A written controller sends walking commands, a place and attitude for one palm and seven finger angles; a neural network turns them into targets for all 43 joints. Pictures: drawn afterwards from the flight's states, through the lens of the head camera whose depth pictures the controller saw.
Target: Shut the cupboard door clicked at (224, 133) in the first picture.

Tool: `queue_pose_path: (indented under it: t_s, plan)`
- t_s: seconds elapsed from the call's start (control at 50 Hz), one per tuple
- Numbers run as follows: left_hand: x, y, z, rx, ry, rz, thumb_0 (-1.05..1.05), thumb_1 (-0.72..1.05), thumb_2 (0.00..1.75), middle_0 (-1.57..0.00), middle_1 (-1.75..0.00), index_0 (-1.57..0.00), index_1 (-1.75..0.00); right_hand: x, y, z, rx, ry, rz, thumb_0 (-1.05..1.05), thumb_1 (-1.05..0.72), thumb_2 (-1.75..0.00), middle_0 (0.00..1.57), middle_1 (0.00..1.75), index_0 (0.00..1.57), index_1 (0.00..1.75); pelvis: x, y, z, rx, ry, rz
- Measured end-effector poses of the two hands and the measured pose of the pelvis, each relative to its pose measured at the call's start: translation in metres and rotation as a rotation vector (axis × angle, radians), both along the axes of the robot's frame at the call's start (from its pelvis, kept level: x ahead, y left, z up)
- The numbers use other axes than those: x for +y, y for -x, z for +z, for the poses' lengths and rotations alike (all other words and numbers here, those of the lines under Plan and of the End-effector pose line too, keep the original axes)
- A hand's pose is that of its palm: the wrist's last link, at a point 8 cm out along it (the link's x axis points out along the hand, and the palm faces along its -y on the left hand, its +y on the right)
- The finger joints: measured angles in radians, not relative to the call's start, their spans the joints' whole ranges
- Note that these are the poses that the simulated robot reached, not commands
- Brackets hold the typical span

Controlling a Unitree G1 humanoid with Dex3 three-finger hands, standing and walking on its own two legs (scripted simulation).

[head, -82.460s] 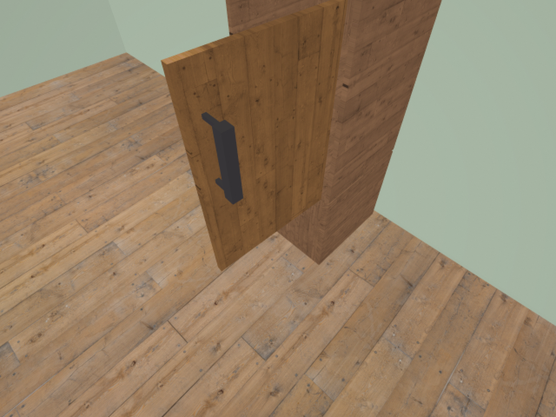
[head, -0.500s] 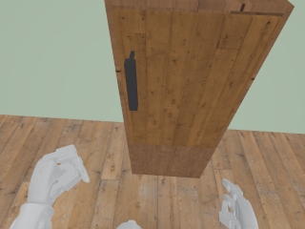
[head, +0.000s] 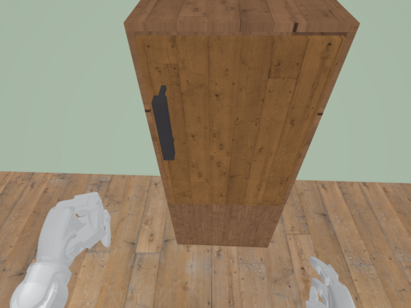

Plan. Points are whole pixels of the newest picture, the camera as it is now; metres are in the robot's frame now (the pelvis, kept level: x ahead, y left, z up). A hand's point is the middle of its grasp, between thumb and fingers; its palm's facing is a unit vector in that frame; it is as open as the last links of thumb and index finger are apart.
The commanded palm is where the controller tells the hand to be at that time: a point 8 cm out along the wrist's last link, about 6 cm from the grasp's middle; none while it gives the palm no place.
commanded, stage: raise the hand and make a fist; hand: left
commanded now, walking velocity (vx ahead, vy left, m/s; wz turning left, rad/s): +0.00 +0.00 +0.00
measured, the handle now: (166, 124) +0.50 +0.13 +0.09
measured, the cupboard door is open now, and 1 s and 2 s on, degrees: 1 1 0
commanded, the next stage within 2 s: bring the fist close to the handle in 0.20 s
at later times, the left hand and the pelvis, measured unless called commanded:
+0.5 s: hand (117, 213) +0.26 +0.17 +0.09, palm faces +0.02 -1.00 -0.03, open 3.1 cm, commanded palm +0.24 +0.22 +0.10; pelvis +0.01 +0.00 +0.00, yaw +0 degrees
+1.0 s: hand (153, 178) +0.33 +0.13 +0.10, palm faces -0.01 -1.00 -0.01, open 3.1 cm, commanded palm +0.32 +0.17 +0.10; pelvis +0.01 +0.00 +0.00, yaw -1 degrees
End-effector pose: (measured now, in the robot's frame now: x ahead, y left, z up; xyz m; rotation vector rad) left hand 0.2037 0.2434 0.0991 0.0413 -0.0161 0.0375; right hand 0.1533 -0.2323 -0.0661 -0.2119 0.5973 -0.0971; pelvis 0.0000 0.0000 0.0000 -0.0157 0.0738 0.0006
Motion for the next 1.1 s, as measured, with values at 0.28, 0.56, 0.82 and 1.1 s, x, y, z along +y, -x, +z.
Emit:
queue_pose_path:
  t_s: [0.28, 0.56, 0.82, 1.1]
  plan:
    - [-0.006, -0.004, -0.001, -0.004, -0.009, 0.008, 0.01, 0.9, 0.9, -1.31, -1.5, -1.3, -1.5, -0.003, -0.011, -0.002, 0.0, -0.009, 0.009, 0.02, -0.9, -0.9, 0.21, 0.3, 0.2, 0.3, -0.005, -0.005, 0.0, 0.005, -0.006, 0.001]
    - [-0.021, -0.044, -0.004, -0.015, 0.02, -0.029, 0.01, 0.9, 0.9, -1.31, -1.5, -1.3, -1.5, 0.005, -0.016, -0.008, 0.034, -0.014, 0.015, 0.02, -0.9, -0.9, 0.21, 0.3, 0.2, 0.3, -0.001, -0.008, 0.0, 0.018, -0.007, 0.004]
    - [-0.038, -0.08, -0.002, -0.018, 0.028, -0.027, 0.01, 0.9, 0.9, -1.3, -1.5, -1.3, -1.5, 0.004, -0.004, -0.009, 0.086, -0.024, -0.02, 0.02, -0.9, -0.9, 0.21, 0.3, 0.2, 0.3, 0.003, -0.01, 0.003, 0.014, -0.012, -0.013]
    - [-0.076, -0.127, 0.001, -0.011, 0.03, -0.049, 0.01, 0.9, 0.9, -1.31, -1.5, -1.3, -1.5, 0.002, 0.013, -0.02, 0.163, -0.035, -0.041, 0.02, -0.9, -0.9, 0.21, 0.3, 0.2, 0.3, 0.002, -0.003, 0.004, 0.016, -0.015, -0.017]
